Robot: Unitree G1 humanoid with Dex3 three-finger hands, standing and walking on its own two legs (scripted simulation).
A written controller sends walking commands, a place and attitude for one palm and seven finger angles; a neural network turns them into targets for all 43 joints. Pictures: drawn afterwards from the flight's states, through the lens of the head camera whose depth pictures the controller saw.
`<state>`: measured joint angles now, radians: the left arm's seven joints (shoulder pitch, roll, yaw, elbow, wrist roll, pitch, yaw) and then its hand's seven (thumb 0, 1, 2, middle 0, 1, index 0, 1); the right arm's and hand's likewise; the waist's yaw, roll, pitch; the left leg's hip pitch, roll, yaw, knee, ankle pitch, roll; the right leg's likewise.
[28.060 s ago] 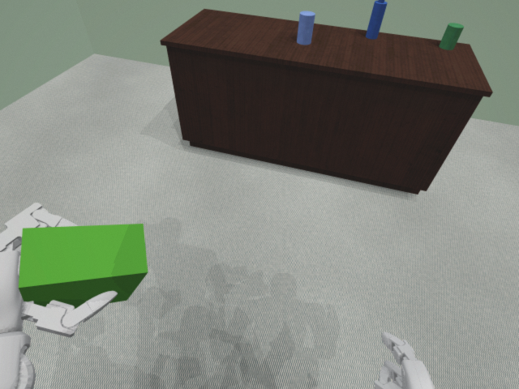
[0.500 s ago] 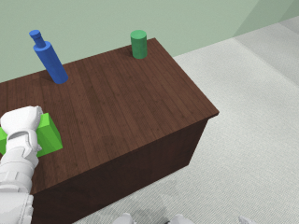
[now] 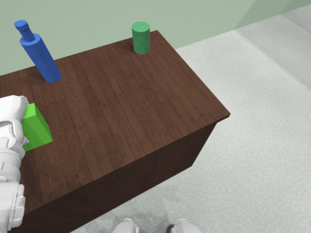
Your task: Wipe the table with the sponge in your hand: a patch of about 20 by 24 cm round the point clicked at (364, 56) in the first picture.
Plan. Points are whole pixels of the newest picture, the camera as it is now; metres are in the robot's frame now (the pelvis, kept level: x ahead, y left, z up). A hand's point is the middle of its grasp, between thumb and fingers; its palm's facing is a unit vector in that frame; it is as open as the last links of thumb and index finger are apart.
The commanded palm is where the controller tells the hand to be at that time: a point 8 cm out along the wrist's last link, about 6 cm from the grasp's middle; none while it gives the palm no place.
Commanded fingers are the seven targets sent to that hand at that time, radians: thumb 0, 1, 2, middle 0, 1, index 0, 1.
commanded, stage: wipe forward along the first lane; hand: left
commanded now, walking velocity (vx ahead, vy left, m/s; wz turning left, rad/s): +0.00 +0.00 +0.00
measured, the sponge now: (20, 136) +0.37 +0.39 -0.02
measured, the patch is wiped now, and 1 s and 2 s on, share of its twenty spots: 0.30 0.45 0.55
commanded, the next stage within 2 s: slide across to the middle lane in 0.08 s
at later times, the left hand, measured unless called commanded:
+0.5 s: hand (17, 116) +0.41 +0.39 +0.02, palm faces -0.12 +0.03 -0.99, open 9.8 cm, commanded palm +0.41 +0.34 +0.06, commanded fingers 0.00 0.10 1.30 -1.20 -1.60 -1.20 -1.60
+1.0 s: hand (47, 104) +0.45 +0.32 +0.02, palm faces -0.12 +0.00 -0.99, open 9.8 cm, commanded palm +0.42 +0.29 +0.06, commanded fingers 0.00 0.10 1.30 -1.20 -1.60 -1.20 -1.60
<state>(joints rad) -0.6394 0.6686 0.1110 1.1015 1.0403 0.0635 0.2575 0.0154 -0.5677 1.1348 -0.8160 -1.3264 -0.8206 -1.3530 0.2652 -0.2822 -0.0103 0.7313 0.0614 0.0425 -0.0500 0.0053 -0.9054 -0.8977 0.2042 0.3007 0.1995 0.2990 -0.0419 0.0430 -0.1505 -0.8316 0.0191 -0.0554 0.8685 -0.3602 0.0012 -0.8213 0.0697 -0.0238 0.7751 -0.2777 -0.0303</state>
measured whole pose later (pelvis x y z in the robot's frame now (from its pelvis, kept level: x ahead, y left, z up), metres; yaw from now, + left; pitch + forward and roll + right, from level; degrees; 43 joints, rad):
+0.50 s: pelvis +0.02 +0.03 +0.01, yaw +2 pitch +17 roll -3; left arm -0.66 0.56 -0.04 1.06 1.01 0.18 0.34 0.00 -0.55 1.13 -0.79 -1.37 -0.79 -1.39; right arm 0.27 -0.23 -0.03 0.78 0.06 0.06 -0.03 0.01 -0.91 -0.90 0.20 0.30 0.20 0.30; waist -0.03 0.04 -0.15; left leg -0.74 -0.03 -0.05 0.80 -0.36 0.04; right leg -0.71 0.02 -0.02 0.69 -0.28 0.01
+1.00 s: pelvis +0.06 +0.02 +0.03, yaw +1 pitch +16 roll -2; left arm -0.66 0.40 -0.07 1.04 1.02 0.30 0.37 0.00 -0.52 1.12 -0.76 -1.38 -0.77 -1.41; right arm 0.20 -0.23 -0.03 0.77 0.04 0.11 0.00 0.00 -0.91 -0.90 0.20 0.30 0.20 0.30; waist -0.02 0.04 -0.15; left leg -0.61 -0.01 -0.04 0.69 -0.36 0.03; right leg -0.59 0.04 -0.01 0.60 -0.29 0.00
